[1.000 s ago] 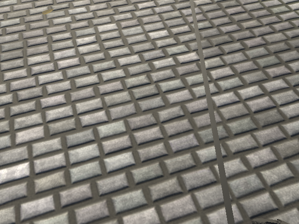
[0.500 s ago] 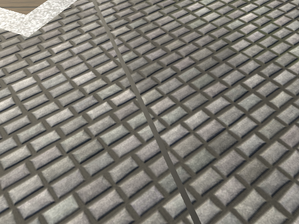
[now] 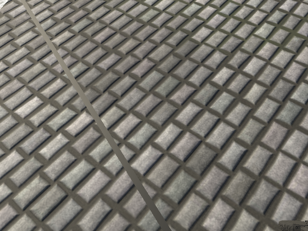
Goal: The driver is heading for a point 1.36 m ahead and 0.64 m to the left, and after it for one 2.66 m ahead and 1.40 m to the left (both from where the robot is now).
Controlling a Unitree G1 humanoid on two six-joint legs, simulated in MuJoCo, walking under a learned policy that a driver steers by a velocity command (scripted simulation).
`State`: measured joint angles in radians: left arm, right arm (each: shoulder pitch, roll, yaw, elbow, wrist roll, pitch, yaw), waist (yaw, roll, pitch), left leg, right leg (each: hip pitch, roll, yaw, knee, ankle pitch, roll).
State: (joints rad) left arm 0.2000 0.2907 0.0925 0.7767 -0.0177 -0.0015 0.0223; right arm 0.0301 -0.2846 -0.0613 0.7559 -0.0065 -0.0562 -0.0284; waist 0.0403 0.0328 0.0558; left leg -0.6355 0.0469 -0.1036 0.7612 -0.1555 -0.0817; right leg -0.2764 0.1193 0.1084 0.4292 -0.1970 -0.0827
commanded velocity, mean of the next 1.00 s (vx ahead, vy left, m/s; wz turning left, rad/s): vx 0.03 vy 0.00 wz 0.36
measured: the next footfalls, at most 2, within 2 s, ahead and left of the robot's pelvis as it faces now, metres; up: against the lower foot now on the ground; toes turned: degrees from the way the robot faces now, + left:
left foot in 0.12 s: +0.17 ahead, +0.15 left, +0.00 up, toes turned -2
right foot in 0.46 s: +0.11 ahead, -0.10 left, +0.00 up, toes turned +13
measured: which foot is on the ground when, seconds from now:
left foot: up 0.00-0.10, down 0.12-0.48, up 0.50-0.92, down 0.94-1.00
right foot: down 0.00-0.12, up 0.14-0.44, down 0.46-0.94, up 0.96-1.00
